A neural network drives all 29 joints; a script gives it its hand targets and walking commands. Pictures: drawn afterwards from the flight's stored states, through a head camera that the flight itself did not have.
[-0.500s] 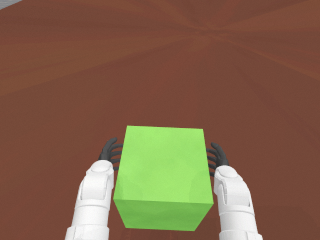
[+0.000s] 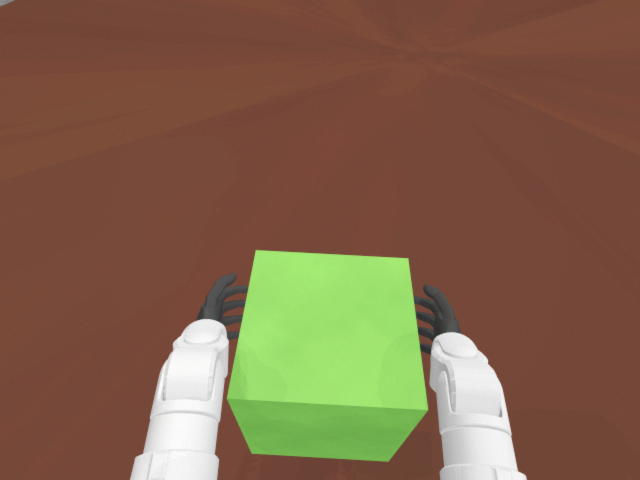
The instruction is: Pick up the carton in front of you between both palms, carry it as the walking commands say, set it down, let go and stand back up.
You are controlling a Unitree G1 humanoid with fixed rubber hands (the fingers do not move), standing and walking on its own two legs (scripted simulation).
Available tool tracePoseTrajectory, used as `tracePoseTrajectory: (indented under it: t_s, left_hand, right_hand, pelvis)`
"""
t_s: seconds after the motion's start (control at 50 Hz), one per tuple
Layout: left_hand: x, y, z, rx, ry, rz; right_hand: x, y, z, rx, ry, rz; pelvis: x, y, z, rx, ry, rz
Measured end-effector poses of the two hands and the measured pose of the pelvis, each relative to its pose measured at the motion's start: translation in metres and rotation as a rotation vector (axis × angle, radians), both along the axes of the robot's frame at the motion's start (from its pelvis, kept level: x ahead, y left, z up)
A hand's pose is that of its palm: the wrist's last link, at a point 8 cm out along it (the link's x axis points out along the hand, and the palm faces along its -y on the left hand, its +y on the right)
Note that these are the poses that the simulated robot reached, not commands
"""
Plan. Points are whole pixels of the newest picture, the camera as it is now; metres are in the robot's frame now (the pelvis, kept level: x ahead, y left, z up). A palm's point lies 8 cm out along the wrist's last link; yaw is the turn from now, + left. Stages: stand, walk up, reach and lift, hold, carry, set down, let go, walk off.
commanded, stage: hold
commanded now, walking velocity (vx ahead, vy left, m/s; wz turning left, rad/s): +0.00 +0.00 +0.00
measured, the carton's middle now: (325, 361) +0.29 +0.00 -0.05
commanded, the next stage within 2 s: set down in 0.66 s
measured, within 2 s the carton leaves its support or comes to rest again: neither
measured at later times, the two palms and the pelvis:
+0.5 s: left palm (205, 340) +0.26 +0.15 +0.05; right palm (451, 347) +0.26 -0.15 +0.05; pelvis -0.03 -0.01 +0.00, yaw +1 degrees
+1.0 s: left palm (219, 321) +0.31 +0.15 +0.01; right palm (433, 328) +0.31 -0.15 +0.01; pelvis -0.01 -0.01 -0.01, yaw +1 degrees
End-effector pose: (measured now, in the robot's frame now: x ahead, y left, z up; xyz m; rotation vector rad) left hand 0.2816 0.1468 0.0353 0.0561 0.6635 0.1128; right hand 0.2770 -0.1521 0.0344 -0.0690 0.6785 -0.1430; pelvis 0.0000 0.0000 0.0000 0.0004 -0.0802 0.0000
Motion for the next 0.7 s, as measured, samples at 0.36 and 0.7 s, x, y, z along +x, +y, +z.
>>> tracePoseTrajectory:
  t_s: [0.36,0.7]
  left_hand:
    - [-0.024,0.001,0.012,-0.009,-0.016,0.041]
    - [-0.012,0.000,0.014,-0.018,-0.017,0.042]
  right_hand:
    - [-0.015,0.000,0.010,0.024,-0.016,0.028]
    - [-0.004,-0.001,0.013,0.028,-0.016,0.019]
  pelvis:
    - [-0.026,-0.008,-0.003,0.000,-0.082,0.020]
    - [-0.018,-0.009,-0.003,-0.001,-0.080,0.016]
